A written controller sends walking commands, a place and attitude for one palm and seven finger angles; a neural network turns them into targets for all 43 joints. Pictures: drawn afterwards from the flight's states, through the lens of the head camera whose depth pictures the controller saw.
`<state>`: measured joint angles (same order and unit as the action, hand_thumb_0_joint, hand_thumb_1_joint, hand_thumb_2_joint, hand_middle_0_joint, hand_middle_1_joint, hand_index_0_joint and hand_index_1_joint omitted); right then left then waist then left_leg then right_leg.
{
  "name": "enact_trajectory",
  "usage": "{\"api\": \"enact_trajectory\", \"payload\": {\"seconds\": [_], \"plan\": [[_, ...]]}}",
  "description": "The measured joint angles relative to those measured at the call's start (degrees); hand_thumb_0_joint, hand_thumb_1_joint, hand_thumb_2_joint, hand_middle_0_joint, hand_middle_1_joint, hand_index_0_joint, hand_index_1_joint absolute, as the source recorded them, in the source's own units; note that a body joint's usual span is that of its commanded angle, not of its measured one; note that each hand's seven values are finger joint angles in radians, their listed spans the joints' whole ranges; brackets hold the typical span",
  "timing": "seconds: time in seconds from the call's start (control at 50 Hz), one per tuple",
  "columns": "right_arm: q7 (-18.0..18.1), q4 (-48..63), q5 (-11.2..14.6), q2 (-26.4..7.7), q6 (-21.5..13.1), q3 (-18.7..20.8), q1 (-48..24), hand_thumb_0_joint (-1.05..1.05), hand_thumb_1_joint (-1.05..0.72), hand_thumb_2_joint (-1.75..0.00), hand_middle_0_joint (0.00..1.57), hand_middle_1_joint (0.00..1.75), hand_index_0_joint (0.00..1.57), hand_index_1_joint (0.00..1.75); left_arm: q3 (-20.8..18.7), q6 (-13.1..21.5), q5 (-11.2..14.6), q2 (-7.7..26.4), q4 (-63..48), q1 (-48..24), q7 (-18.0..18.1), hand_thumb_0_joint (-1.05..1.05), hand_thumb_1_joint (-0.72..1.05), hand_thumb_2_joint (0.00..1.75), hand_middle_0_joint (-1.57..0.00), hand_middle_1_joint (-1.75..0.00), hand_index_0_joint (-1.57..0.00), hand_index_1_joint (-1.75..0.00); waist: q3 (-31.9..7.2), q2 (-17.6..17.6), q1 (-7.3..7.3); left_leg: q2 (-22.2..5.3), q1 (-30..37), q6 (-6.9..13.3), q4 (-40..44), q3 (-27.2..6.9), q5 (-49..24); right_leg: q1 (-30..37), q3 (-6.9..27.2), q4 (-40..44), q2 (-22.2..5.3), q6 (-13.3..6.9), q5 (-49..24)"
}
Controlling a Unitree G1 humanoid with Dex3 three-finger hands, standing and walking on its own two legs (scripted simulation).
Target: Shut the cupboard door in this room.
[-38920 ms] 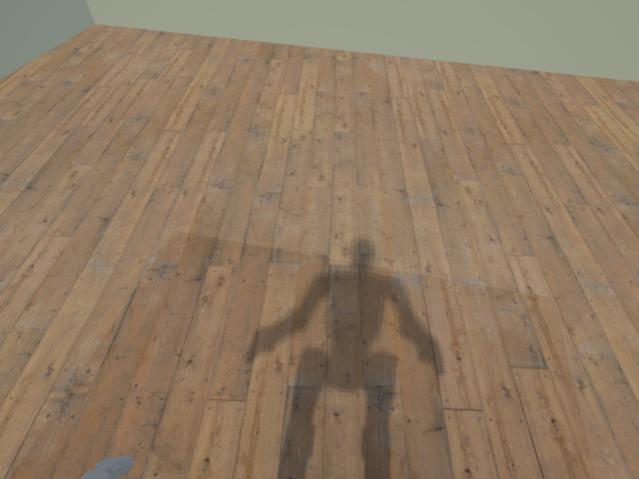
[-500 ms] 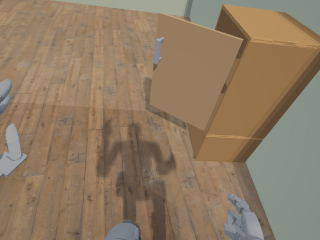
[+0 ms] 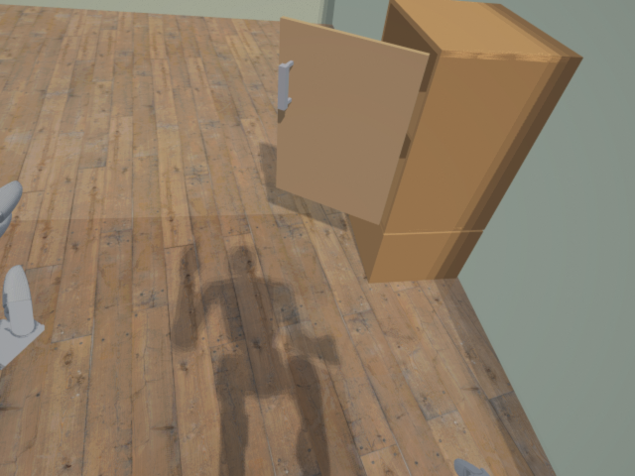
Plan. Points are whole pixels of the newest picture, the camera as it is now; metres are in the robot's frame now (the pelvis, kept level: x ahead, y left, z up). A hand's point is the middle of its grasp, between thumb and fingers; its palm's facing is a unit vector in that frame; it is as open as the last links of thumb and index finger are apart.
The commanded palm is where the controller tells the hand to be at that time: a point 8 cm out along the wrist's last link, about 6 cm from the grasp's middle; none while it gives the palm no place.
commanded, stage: stop stepping back and stand still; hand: left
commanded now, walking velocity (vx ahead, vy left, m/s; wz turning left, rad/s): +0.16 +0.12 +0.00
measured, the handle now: (286, 85) +1.16 +0.12 -0.03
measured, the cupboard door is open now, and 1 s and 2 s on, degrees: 58 58 58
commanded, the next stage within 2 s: let the arm hang, fingers relaxed in 0.24 s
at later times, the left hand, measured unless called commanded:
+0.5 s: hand (149, 414) +0.22 +0.23 -0.08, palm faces +0.02 -0.92 -0.39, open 7.4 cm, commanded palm none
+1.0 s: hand out of the picture -0.01 +0.21 -0.18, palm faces +0.06 -0.98 -0.21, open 7.3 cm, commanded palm none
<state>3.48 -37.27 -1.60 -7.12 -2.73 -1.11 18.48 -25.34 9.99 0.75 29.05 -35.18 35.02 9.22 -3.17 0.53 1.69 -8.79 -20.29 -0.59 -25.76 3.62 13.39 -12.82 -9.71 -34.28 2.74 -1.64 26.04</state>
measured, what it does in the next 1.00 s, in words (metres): steps on the spot: right foot, then left foot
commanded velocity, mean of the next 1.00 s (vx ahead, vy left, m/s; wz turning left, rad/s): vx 0.02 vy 0.04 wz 0.00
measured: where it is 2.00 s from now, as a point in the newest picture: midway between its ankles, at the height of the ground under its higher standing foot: outside the picture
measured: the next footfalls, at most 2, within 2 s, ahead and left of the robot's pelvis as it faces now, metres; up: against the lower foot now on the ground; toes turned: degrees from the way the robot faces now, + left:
right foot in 0.04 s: -0.05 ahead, -0.10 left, +0.00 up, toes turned -6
left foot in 0.38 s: +0.15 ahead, +0.12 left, +0.00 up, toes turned +7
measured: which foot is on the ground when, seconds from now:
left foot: down 0.00-0.04, up 0.06-0.36, down 0.38-0.62, up 0.64-0.80, down 0.82-1.00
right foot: up 0.00-0.02, down 0.04-0.38, up 0.40-0.58, down 0.60-1.00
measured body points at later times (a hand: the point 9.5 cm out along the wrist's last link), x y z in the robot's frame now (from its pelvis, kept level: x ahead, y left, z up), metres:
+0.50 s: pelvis +0.00 +0.02 -0.04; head +0.01 +0.00 +0.41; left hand +0.22 +0.28 -0.05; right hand +0.15 -0.24 -0.14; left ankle +0.11 +0.12 -0.75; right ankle -0.03 -0.11 -0.69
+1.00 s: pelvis +0.01 +0.03 -0.01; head +0.02 +0.04 +0.44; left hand -0.01 +0.26 -0.17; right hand +0.02 -0.20 -0.16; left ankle -0.02 +0.11 -0.75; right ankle +0.02 -0.10 -0.75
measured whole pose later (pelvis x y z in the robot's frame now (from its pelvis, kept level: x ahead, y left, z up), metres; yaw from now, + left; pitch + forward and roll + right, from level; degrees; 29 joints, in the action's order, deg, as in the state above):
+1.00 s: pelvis +0.01 +0.03 -0.01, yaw +1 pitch -1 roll +0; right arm 2.6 -59.6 -0.8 -8.6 0.9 -0.1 16.6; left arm -1.2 -1.8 -0.8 10.8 60.6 18.9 1.5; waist 1.7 0.9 -0.7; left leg 1.4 -9.0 2.7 -25.5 3.4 16.1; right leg -12.1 -1.2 -25.3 -1.4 1.0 12.6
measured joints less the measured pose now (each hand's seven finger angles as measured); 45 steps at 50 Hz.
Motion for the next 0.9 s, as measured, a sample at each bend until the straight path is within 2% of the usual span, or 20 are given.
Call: {"api": "enact_trajectory", "payload": {"seconds": [0.02, 0.04, 0.06, 0.08, 0.12, 0.18, 0.32, 0.34, 0.36, 0.38, 0.44, 0.5, 0.56, 0.6, 0.64, 0.7, 0.74, 0.78, 0.82, 0.9], "plan": [[0.08, 0.63, 0.17, -0.27, -0.07, 0.05, -0.6, 0.01, -0.91, -0.9, 0.2, 0.3, 0.2, 0.3, -1.53, -0.06, 0.3, 1.34, 0.2, -0.39, 0.38, 0.02, 0.88, 0.9, -0.21, -0.3, -0.21, -0.3, -0.4, 0.51, -0.04, 0.69, -2.07, 0.1, -2.65, 0.38, 1.97, 2.99, 0.19, 3.98, -0.19, -0.97, 0.74], [0.03, 1.59, 0.49, -0.62, -0.11, 0.11, -1.23, 0.01, -0.9, -0.9, 0.2, 0.3, 0.2, 0.3, -3.41, -0.12, 0.59, 2.95, 0.35, -0.75, 0.75, 0.02, 0.88, 0.9, -0.21, -0.3, -0.21, -0.3, -0.96, 1.92, -0.23, 2.07, -5.03, 0.41, -6.88, 1.37, 5.12, 5.59, 2.58, 7.8, -1.2, -2.73, 1.49], [0.02, 1.45, 0.81, -1.81, -0.05, 0.53, -2.62, 0.01, -0.9, -0.9, 0.2, 0.3, 0.2, 0.3, -3.84, 0.21, 0.61, 2.67, 1.36, -2.21, 0.73, 0.02, 0.88, 0.9, -0.21, -0.3, -0.21, -0.3, -0.73, 0.87, -0.91, 2.06, -8.43, 0.49, -13.31, 0.5, 7.91, 5.02, 3.39, 8.63, -1.14, -3.48, -3.73], [0.09, 0.28, 0.92, -3.23, 0.25, 1.09, -4.1, 0.01, -0.9, -0.9, 0.2, 0.3, 0.2, 0.3, -3.3, 0.57, 0.69, 1.37, 2.79, -3.72, 0.55, 0.02, 0.88, 0.9, -0.21, -0.3, -0.21, -0.3, 0.15, -1.3, -1.09, 1.99, -11.0, 0.37, -20.57, -1.43, 9.36, 4.61, 3.01, 6.82, -0.35, -3.15, -5.36], [-0.1, -1.86, 1.28, -4.91, 0.9, 1.96, -5.25, 0.01, -0.9, -0.9, 0.2, 0.3, 0.2, 0.3, -2.61, 1.69, 0.98, -0.55, 6.14, -4.15, 0.46, 0.02, 0.88, 0.9, -0.21, -0.3, -0.22, -0.3, 0.38, -2.88, -1.28, 3.49, -14.2, -0.28, -31.78, -2.24, 9.24, 5.65, 3.15, 5.52, -0.46, -1.91, -4.59], [0.16, -2.19, 2.18, -6.01, 1.75, 2.71, -4.28, 0.01, -0.9, -0.9, 0.2, 0.3, 0.2, 0.3, -1.88, 2.2, 1.47, -3.95, 10.97, -1.94, 0.28, 0.01, 0.88, 0.9, -0.21, -0.3, -0.21, -0.3, -1.05, -2.29, -2.18, 5.11, -16.25, -0.69, -37.53, -0.5, 4.08, 7.82, 4.98, 7.05, -1.89, -0.79, -4.03], [1.81, -1.97, 2.26, -7.3, -0.69, 3.35, -2.46, 0.01, -0.9, -0.9, 0.2, 0.3, 0.2, 0.3, 4.56, 1.19, 0.6, -9.59, 14.23, -7.55, 0.34, 0.02, 0.88, 0.9, -0.2, -0.3, -0.21, -0.3, 2.72, -0.04, -3.63, 5.13, -10.07, 0.95, -20.08, 3.43, -2.58, 11.81, 4.22, 7.46, -3.76, 0.38, -2.59], [1.9, -1.9, 2.14, -7.2, -1.18, 3.31, -2.56, 0.01, -0.9, -0.9, 0.2, 0.3, 0.2, 0.3, 5.18, 1.29, 0.47, -9.62, 12.61, -8.24, 0.34, 0.02, 0.88, 0.9, -0.2, -0.3, -0.21, -0.3, 3.41, 0.48, -3.72, 5.35, -7.91, 1.25, -16.77, 3.64, -3.0, 11.79, 4.07, 6.39, -3.9, 0.56, -1.72], [0.61, -2.16, 1.64, -7.86, -2.21, 3.27, -2.77, 0.01, -0.9, -0.9, 0.2, 0.3, 0.2, 0.3, 6.31, 2.26, -0.67, -9.48, 13.65, -9.52, -0.41, 0.02, 0.88, 0.9, -0.2, -0.3, -0.21, -0.3, 3.38, 0.18, -3.65, 5.36, -6.37, 1.61, -14.04, 3.68, -8.3, 10.03, 3.01, 3.07, -4.12, 0.9, -0.7], [-1.11, -1.66, 1.31, -9.49, -2.26, 2.99, -3.03, 0.01, -0.9, -0.9, 0.2, 0.3, 0.2, 0.3, 8.28, 1.71, -1.21, -9.49, 16.97, -11.29, -1.82, 0.02, 0.89, 0.9, -0.2, -0.3, -0.21, -0.3, 2.82, -1.65, -3.52, 4.85, -5.62, 2.5, -12.47, 2.83, -11.36, 6.42, 2.15, -3.11, -3.88, 1.5, 0.03], [-3.32, -1.27, 0.37, -11.02, 0.32, 1.87, -7.01, 0.01, -0.9, -0.9, 0.2, 0.3, 0.2, 0.3, 14.94, -6.29, -2.13, -10.04, 34.59, -18.14, -4.99, 0.01, 0.89, 0.9, -0.19, -0.3, -0.2, -0.3, 4.26, -3.84, -0.81, 5.97, -6.81, 4.03, -14.62, 2.72, -1.78, -5.27, 6.61, -24.79, -3.69, 3.56, 8.9], [-3.58, -1.04, -0.64, -9.33, 1.6, 0.14, -9.05, 0.01, -0.9, -0.9, 0.2, 0.3, 0.2, 0.3, 21.0, -13.15, -2.33, -12.63, 52.53, -22.42, -7.49, 0.01, 0.9, 0.9, -0.19, -0.3, -0.2, -0.3, 6.1, -3.31, 1.59, 6.94, -6.89, 3.79, -13.74, 3.88, -2.42, -12.81, 10.38, -31.89, -3.44, 4.27, 9.49], [-3.6, -2.69, -1.02, -6.78, 3.06, -1.01, -8.57, 0.01, -0.9, -0.9, 0.2, 0.3, 0.2, 0.3, 25.28, -15.73, -2.0, -16.57, 65.21, -22.88, -9.55, 0.01, 0.9, 0.9, -0.19, -0.3, -0.2, -0.3, 7.11, -1.52, 2.52, 7.6, -6.46, 3.73, -12.13, 4.41, -3.77, -13.1, 10.53, -23.25, -4.53, 3.9, 4.6], [-3.75, -4.89, -0.93, -5.24, 4.59, -1.2, -7.17, 0.01, -0.9, -0.9, 0.2, 0.3, 0.2, 0.3, 26.93, -15.54, -2.02, -18.85, 70.76, -20.68, -10.36, 0.01, 0.9, 0.9, -0.2, -0.3, -0.2, -0.3, 6.64, 0.1, 1.66, 7.77, -7.36, 3.13, -13.31, 4.55, -2.55, -9.76, 10.16, -13.04, -4.84, 2.98, 1.0], [-3.9, -7.93, -0.34, -4.18, 6.56, -0.28, -5.51, 0.01, -0.9, -0.9, 0.2, 0.3, 0.2, 0.3, 24.68, -13.99, -1.15, -20.6, 73.75, -18.78, -9.21, -0.02, 0.95, 0.89, -0.2, -0.3, -0.21, -0.3, 6.43, 0.17, 0.31, 8.37, -9.63, 1.53, -18.03, 1.82, 4.84, -9.67, 8.57, -11.73, -4.4, 1.26, -3.04], [-3.99, -12.6, -0.33, -3.58, 9.09, 1.28, -3.27, 0.01, -0.9, -0.9, 0.2, 0.3, 0.2, 0.3, 23.65, -13.83, -2.28, -19.32, 78.02, -17.44, -8.33, -0.05, 0.99, 0.89, -0.21, -0.3, -0.21, -0.3, 5.28, -0.94, -1.55, 9.56, -12.04, 0.34, -30.27, -1.82, 8.86, -7.69, 5.87, -6.56, -3.84, 0.03, -5.7], [-3.87, -14.41, -0.38, -3.29, 9.0, 2.11, -2.25, 0.01, -0.9, -0.9, 0.2, 0.3, 0.2, 0.3, 22.93, -13.73, -2.72, -18.26, 81.11, -16.22, -7.93, -0.05, 0.98, 0.89, -0.21, -0.3, -0.21, -0.3, 4.54, -0.94, -1.97, 9.42, -9.97, 0.34, -31.89, -1.74, 8.98, -6.53, 5.83, -2.18, -3.57, 0.12, -7.99], [-3.64, -15.45, -0.1, -3.07, 7.99, 2.62, -1.24, 0.01, -0.91, -0.9, 0.2, 0.3, 0.2, 0.3, 22.45, -13.31, -2.89, -17.29, 83.94, -15.1, -7.74, -0.04, 0.97, 0.89, -0.2, -0.3, -0.21, -0.3, 4.14, -0.64, -2.03, 9.14, -4.46, 0.5, -23.8, -1.31, 9.85, -5.8, 6.25, 0.95, -3.53, 0.33, -9.67], [-3.4, -16.3, 0.27, -3.36, 6.32, 2.65, -0.15, 0.01, -0.91, -0.9, 0.2, 0.3, 0.2, 0.3, 22.43, -12.59, -2.56, -16.78, 86.52, -14.16, -7.63, -0.02, 0.95, 0.89, -0.2, -0.3, -0.21, -0.3, 3.8, -1.27, -1.93, 8.6, 2.72, 0.77, -10.11, -2.12, 4.68, -5.87, 6.24, 1.69, -3.06, 0.92, -10.04], [-1.95, -20.1, 0.34, -2.52, 4.72, 1.8, -0.81, 0.01, -0.91, -0.9, 0.2, 0.3, 0.2, 0.3, 22.84, -11.75, -1.87, -16.78, 91.59, -14.68, -7.42, -0.01, 0.93, 0.9, -0.2, -0.3, -0.2, -0.3, 4.81, -0.45, -2.61, 9.37, 6.91, 2.74, -4.35, -1.38, 4.94, -3.0, 7.33, 5.4, -3.46, 2.34, -11.68]]}}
